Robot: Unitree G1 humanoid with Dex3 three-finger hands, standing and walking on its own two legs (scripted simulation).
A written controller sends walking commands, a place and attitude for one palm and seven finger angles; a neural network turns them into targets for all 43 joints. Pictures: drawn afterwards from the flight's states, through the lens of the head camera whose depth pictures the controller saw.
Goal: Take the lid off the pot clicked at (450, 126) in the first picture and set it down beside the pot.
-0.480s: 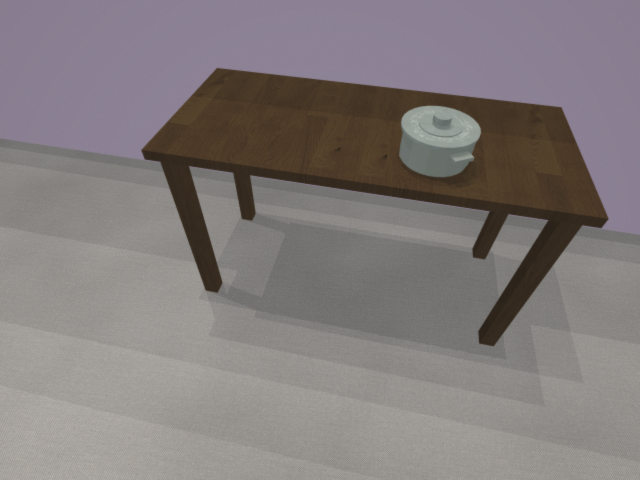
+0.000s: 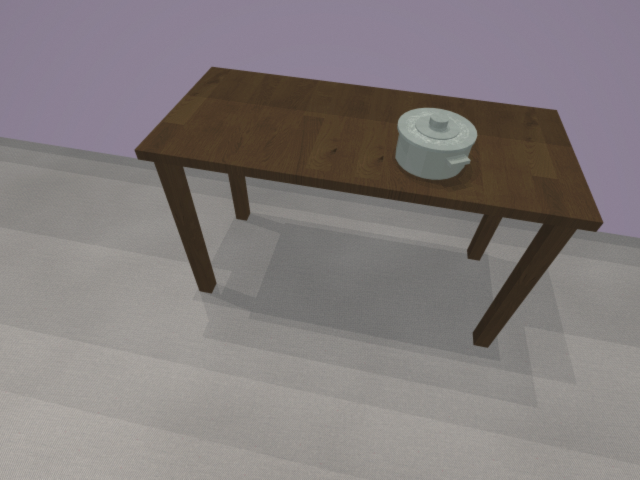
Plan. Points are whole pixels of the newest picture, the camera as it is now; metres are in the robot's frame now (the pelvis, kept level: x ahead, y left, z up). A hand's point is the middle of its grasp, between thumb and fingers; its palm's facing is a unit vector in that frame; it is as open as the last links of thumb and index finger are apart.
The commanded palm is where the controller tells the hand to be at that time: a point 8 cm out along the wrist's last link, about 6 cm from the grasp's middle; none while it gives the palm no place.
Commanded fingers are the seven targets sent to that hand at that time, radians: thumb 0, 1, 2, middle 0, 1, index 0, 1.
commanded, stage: look at it before walking up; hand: left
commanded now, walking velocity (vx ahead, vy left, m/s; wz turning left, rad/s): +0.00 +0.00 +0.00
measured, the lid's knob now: (439, 120) +0.89 -0.24 -0.01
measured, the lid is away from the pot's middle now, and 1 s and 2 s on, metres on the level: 0.00 0.00 0.00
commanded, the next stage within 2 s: walk to a spot facing it in 0.16 s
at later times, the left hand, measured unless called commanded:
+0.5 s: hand out of the picture +0.07 +0.23 -0.17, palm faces -0.08 -0.95 -0.30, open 7.4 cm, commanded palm none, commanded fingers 0.00 0.90 0.90 -0.20 -0.30 -0.20 -0.30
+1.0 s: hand out of the picture +0.07 +0.16 -0.17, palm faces -0.26 -0.93 -0.25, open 7.4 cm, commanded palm none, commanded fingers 0.00 0.90 0.90 -0.20 -0.30 -0.20 -0.30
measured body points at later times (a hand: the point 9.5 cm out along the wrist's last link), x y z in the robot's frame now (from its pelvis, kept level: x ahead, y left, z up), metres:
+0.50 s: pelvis +0.00 +0.00 -0.01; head +0.02 +0.00 +0.44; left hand +0.07 +0.28 -0.15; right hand +0.06 -0.27 -0.15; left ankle +0.00 +0.12 -0.75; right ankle +0.00 -0.12 -0.75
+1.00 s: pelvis -0.01 -0.02 +0.00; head +0.02 -0.04 +0.44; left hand +0.09 +0.21 -0.15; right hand +0.01 -0.30 -0.15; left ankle +0.03 +0.14 -0.69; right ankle -0.01 -0.11 -0.75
